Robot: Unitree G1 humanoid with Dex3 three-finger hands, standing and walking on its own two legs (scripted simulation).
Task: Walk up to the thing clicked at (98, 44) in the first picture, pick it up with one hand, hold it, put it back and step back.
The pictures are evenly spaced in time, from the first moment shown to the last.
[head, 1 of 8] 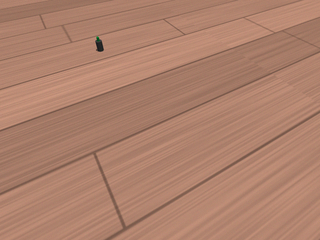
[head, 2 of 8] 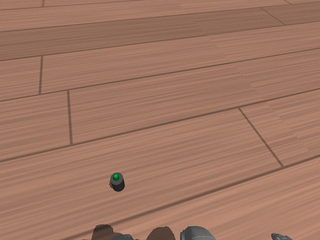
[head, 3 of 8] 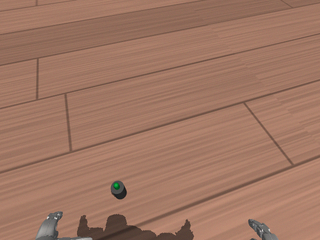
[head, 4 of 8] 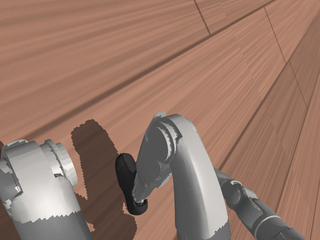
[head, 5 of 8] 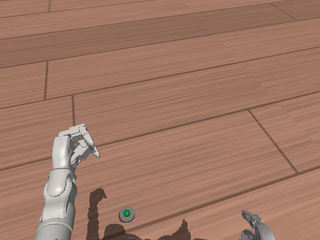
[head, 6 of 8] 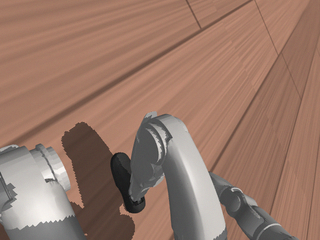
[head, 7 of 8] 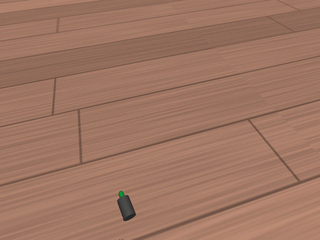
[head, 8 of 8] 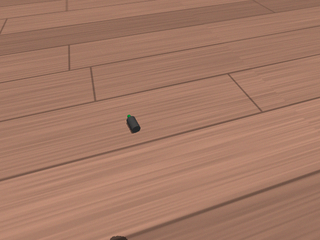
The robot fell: no
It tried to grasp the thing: yes
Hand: left
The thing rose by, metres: 0.63
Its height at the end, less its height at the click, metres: -0.05
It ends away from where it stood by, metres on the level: 0.01
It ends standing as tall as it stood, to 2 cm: no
